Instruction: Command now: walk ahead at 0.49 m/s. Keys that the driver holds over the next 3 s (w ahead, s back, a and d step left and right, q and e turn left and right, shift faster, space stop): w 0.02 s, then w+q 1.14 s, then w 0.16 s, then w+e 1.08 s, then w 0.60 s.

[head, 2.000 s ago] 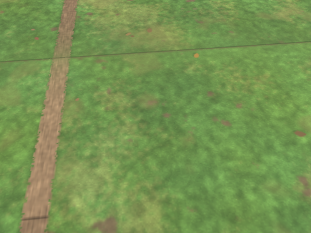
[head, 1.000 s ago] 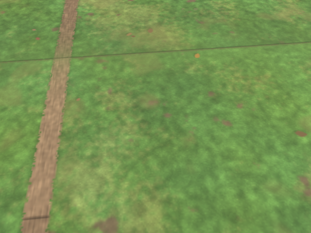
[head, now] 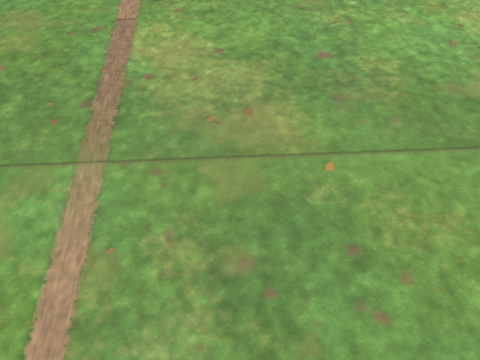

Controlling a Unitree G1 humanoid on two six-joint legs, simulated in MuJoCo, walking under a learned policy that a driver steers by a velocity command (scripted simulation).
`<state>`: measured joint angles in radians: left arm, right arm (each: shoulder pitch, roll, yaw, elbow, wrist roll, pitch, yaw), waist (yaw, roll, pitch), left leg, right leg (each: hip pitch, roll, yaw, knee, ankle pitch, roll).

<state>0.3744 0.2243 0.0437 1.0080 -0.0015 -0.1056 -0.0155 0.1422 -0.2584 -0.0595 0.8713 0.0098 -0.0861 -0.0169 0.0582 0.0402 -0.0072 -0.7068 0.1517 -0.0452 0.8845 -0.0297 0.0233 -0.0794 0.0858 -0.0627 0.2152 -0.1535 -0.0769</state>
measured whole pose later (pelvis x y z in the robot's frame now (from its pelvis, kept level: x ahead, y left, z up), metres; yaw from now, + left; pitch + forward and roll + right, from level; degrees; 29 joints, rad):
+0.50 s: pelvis +0.29 +0.09 +0.00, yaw +12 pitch +2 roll +0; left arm 0.11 0.28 0.05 0.83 0.01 -0.11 0.01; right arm 0.32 -0.24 -0.06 0.83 0.01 -0.08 0.02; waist -0.03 -0.03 0.02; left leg -0.20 -0.12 -0.05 0.31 -0.14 0.11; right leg -0.63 -0.10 0.07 0.96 -0.20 0.01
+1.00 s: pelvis +0.57 +0.11 +0.00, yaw +29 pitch +1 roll -2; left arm 0.26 0.26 0.07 0.83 0.01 -0.11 -0.01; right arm 0.25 -0.31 -0.08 0.71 0.03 -0.03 -0.01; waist 0.03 0.05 0.02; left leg -0.63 0.08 -0.07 1.11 -0.27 0.01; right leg -0.18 0.03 -0.10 0.33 -0.18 -0.04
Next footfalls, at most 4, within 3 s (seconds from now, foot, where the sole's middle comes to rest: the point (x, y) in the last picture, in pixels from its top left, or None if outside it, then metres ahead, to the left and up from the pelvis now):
0.24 left None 0.33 0.16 -0.78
0.76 right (256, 316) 0.65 0.03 -0.78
1.30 left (136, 280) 0.75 0.41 -0.78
1.86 right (162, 187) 1.14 0.39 -0.78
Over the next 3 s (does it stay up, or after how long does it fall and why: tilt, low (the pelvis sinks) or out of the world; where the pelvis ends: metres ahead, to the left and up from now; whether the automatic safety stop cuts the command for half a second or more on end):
stays up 1.54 0.52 -0.01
